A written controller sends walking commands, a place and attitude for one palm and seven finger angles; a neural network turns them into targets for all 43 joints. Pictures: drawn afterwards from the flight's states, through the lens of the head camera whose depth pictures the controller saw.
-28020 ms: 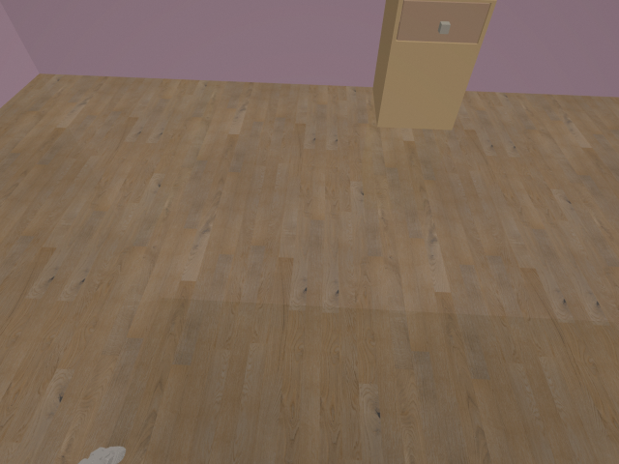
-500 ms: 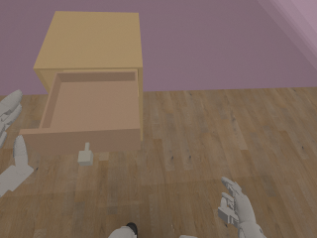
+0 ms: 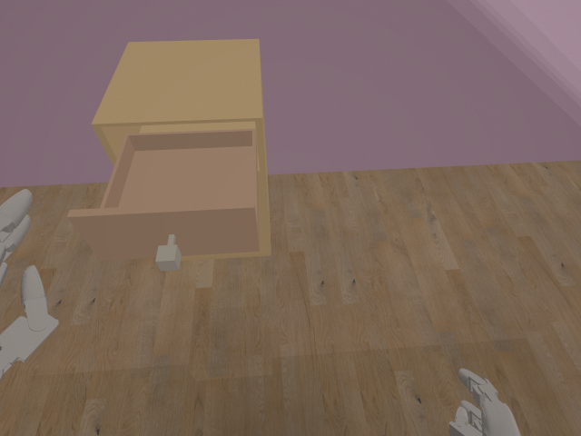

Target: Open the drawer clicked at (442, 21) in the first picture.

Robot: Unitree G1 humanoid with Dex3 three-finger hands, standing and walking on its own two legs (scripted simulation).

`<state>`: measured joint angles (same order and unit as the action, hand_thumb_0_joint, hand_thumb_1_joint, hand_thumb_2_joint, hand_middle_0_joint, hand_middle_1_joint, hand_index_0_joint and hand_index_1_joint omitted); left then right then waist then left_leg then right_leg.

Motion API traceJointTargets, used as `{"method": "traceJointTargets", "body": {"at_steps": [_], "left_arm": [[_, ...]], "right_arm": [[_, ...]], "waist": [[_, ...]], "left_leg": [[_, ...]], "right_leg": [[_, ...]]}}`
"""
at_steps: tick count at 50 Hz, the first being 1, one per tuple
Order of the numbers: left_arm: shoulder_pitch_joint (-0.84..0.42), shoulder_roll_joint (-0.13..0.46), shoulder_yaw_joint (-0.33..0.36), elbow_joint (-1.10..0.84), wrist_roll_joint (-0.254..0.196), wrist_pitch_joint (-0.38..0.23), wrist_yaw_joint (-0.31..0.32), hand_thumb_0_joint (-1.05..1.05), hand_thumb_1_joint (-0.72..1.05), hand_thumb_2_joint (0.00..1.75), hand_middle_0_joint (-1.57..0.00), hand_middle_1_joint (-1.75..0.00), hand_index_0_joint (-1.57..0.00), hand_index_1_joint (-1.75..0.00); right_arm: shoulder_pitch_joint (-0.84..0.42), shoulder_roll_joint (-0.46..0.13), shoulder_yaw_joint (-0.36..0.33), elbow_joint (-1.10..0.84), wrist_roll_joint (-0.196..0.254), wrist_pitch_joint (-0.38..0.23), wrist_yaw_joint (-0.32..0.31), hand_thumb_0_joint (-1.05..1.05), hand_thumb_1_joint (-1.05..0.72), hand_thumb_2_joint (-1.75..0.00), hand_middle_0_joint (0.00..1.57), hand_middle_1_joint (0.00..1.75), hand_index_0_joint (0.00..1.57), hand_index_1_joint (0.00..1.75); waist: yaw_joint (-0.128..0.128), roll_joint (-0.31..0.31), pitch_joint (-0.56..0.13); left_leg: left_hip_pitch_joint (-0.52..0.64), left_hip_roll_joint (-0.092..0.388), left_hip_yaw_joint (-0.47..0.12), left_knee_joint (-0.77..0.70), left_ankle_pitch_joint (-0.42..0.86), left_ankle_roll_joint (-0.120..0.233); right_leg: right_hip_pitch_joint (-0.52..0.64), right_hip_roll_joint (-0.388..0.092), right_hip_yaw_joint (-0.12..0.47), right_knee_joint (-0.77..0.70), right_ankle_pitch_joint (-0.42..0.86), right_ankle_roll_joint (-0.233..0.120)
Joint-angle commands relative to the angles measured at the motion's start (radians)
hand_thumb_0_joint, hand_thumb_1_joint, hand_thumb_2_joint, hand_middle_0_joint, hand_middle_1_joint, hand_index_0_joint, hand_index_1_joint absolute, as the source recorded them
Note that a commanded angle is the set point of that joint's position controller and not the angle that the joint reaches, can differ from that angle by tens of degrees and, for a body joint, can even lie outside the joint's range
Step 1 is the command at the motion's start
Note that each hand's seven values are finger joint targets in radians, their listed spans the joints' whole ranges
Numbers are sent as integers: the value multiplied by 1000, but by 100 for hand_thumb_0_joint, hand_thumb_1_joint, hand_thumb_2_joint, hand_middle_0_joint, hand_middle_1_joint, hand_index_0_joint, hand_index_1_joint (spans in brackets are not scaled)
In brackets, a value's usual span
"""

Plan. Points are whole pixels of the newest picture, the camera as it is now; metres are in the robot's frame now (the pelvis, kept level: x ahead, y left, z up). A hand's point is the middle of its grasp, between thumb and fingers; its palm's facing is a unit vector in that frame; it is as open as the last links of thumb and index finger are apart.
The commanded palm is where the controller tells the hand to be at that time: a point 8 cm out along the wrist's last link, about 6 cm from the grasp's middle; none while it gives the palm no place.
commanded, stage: stop stepping back and stand still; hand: left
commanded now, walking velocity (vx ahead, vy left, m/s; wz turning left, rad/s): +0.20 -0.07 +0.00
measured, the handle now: (170, 250) +0.51 +0.28 -0.19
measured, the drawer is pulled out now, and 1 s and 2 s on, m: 0.30 0.30 0.30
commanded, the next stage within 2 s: let the arm hang, fingers relaxed in 0.98 s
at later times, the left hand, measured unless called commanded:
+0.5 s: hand (17, 340) +0.18 +0.24 +0.17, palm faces +0.35 -0.80 -0.48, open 7.4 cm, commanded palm +0.11 +0.28 +0.18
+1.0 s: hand (47, 316) +0.21 +0.23 +0.16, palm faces +0.30 -0.82 -0.48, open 7.4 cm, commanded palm +0.15 +0.28 +0.18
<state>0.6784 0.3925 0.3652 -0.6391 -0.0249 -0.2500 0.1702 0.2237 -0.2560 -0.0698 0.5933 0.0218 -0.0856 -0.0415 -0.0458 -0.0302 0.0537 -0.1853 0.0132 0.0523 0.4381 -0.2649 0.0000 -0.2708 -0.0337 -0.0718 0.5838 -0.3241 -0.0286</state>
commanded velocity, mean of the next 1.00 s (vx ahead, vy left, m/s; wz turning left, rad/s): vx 0.04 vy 0.00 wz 0.00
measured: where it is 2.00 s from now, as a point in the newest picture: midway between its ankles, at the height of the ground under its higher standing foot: outside the picture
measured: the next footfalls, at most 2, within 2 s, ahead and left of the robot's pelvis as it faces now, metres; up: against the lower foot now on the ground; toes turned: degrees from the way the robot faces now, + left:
none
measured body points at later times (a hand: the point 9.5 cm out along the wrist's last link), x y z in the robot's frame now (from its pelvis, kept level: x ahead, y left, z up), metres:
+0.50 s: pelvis -0.02 +0.00 +0.00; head +0.02 +0.02 +0.45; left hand +0.16 +0.28 +0.20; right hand +0.14 -0.23 -0.09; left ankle +0.00 +0.12 -0.73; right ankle -0.01 -0.08 -0.72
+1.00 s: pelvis +0.01 +0.00 +0.01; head +0.06 +0.01 +0.45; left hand +0.19 +0.28 +0.18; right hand +0.19 -0.23 -0.08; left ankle +0.00 +0.12 -0.73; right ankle +0.01 -0.08 -0.73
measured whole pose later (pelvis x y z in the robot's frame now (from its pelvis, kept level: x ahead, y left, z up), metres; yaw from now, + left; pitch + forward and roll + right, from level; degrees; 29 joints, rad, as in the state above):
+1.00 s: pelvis +0.01 +0.00 +0.01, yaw +0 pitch +0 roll -1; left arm 0.67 0.38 0.35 -0.61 -0.05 -0.19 0.17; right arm 0.15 -0.20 -0.01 0.59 0.02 -0.06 -0.05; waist -0.02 0.01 0.09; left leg -0.20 0.02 0.01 0.47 -0.26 0.00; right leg -0.19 0.04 -0.08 0.41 -0.23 -0.05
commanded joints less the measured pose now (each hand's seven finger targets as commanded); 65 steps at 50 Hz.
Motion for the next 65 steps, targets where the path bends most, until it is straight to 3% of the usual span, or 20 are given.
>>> {"method": "traceJointTargets", "body": {"at_steps": [1, 6, 8, 9, 12, 16, 17, 19, 21, 24, 27, 32, 40, 48, 53, 54, 57, 60, 63, 65], "left_arm": [[45, 163, 169, -182, -7, -34, 21, 0, 90, 90, -20, -30, -20, -30], [-9, 130, 145, -80, -15, -12, 3, 0, 90, 90, -20, -30, -20, -30], [-47, 119, 109, -78, -12, -3, -5, 0, 90, 90, -20, -30, -20, -30], [-78, 107, 91, -78, -16, -7, -9, 0, 90, 90, -20, -30, -20, -30], [-135, 133, 86, -133, -4, -25, 2, 0, 90, 90, -20, -30, -20, -30], [-98, 145, 90, -220, 2, -19, 32, 0, 90, 90, -20, -30, -20, -30], [-97, 142, 87, -246, -5, -19, 35, 0, 90, 90, -20, -30, -20, -30], [-88, 146, 107, -305, -10, -31, 41, 0, 90, 90, -20, -30, -20, -30], [-63, 177, 152, -251, -7, -28, 29, 0, 90, 90, -20, -30, -20, -30], [43, 133, 139, -227, -12, -9, 18, 0, 90, 90, -20, -30, -20, -30], [55, 132, 127, -183, -16, -11, 7, 0, 90, 90, -20, -30, -20, -30], [66, 146, 139, -163, -35, -5, 16, 0, 90, 90, -20, -30, -20, -30], [-8, 144, 111, -194, -16, -9, 31, 0, 90, 90, -20, -30, -20, -30], [47, 133, 112, -163, -29, -2, 19, 0, 90, 90, -20, -30, -20, -30], [44, 136, 113, -160, -33, 6, 19, 0, 90, 90, -20, -30, -20, -30], [-176, -10, -319, 687, 52, 132, -115, 0, 90, 90, -20, -30, -20, -30], [-232, -60, -269, 830, 65, 223, -156, 0, 90, 90, -20, -30, -20, -30], [-326, -35, -282, 1015, 65, 230, -160, 0, 90, 90, -20, -30, -20, -30], [-402, -31, -297, 1220, 54, 252, -151, 0, 90, 90, -20, -30, -20, -30], [-430, -46, -310, 1338, 47, 261, -147, 0, 90, 90, -20, -30, -20, -30]], "right_arm": [[-74, -53, 0, -150, -2, -47, 5, 0, -90, -90, 20, 30, 20, 30], [-87, -72, 3, -135, 11, -48, 3, 0, -90, -90, 20, 30, 20, 30], [-74, -64, -11, -152, 16, -33, 6, 0, -90, -90, 20, 30, 20, 30], [-85, -69, -11, -149, 12, -30, 15, 0, -90, -90, 20, 30, 20, 30], [-90, -46, 14, -119, -16, -31, 11, 0, -90, -90, 20, 30, 20, 30], [-107, -24, 34, -134, -24, -48, -14, 0, -90, -90, 20, 30, 20, 30], [-97, -39, 30, -141, -22, -53, -17, 0, -90, -90, 20, 30, 20, 30], [-91, -67, 19, -167, -26, -64, -14, 0, -90, -90, 20, 30, 20, 30], [-69, -21, 28, -135, -33, -82, -1, 0, -90, -90, 20, 30, 20, 30], [-80, -31, 22, -126, -16, -88, 17, 0, -90, -90, 20, 30, 20, 30], [-92, -52, 28, -136, -10, -70, 19, 0, -90, -90, 20, 30, 20, 30], [-87, -44, 12, -152, 7, -31, 19, 0, -90, -90, 20, 30, 20, 30], [-127, -53, 28, -137, -10, -34, -19, 0, -90, -90, 20, 30, 20, 30], [-120, -59, 17, -151, -2, -21, -8, 0, -90, -90, 20, 30, 20, 30], [-132, -57, 24, -162, -1, -7, -9, 0, -90, -90, 20, 30, 20, 30], [-172, -156, -19, 78, 10, -74, 73, 0, -90, -90, 20, 30, 20, 30], [-35, -112, 6, 81, -29, 17, 60, 0, -90, -90, 20, 30, 20, 30], [-41, -103, 15, 90, -38, 43, 43, 0, -90, -90, 20, 30, 20, 30], [-31, -63, 31, 158, -40, 76, 29, 0, -90, -90, 20, 30, 20, 30], [-29, -50, 48, 215, -43, 82, 23, 0, -90, -90, 20, 30, 20, 30]], "waist": [[17, 295, -67], [31, 45, -30], [24, -262, -3], [18, -217, 17], [1, -67, -43], [20, -17, -69], [16, 70, -68], [35, 349, -79], [16, 245, -84], [32, 236, -120], [30, 163, -91], [16, -113, -103], [31, 132, -94], [30, 51, -179], [32, 86, -144], [-18, 83, -73], [31, -11, -123], [40, -179, -167], [34, -99, -126], [40, 68, -72]], "left_leg": [[-9, 252, -232, -106, 173, 165], [-302, 114, -69, 88, -262, 93], [-355, -37, 6, 500, -270, 39], [-392, -27, -53, 652, -219, 33], [-315, 34, -73, 548, -112, 26], [-20, 7, 24, 67, -49, 46], [43, 20, -10, -32, -50, 48], [122, 291, -396, -183, 0, 142], [42, 300, -419, -208, 89, 180], [84, 206, -146, -62, 385, 119], [-130, 163, -114, -20, 237, 76], [-196, 17, -51, 213, -80, 6], [-19, 110, -157, -79, 292, 49], [-13, 63, -84, 0, 349, 17], [-19, 64, -92, -35, 312, 17], [-27, 81, -98, 80, 391, 4], [-113, 120, -160, 54, 279, 76], [-80, 48, -116, 128, 276, 49], [-28, 29, -103, 75, 208, 30], [-28, 67, -139, -9, 254, 42]], "right_leg": [[-104, 25, -23, 150, -194, 33], [167, 10, 48, -158, -84, 21], [29, -230, 529, -423, -415, -98], [24, -289, 598, -443, -305, -135], [26, -266, 337, -356, -38, -165], [-51, -181, 189, -304, -155, -112], [-65, -138, 153, -225, -158, -79], [-192, 39, 9, 125, -136, 15], [-203, 33, 49, 297, -191, 29], [-105, 37, -5, 73, -82, 40], [186, 38, -1, -177, 125, 39], [177, -213, 354, -333, 175, -69], [152, -16, 77, -176, 267, 26], [256, -44, 107, -195, 505, 13], [217, -27, 96, -211, 417, 16], [14, -65, 27, -63, 378, -11], [25, -43, 63, -33, 216, -7], [112, -119, 136, -83, 472, -50], [105, -130, 147, -125, 456, -64], [96, -73, 121, -144, 293, -30]]}}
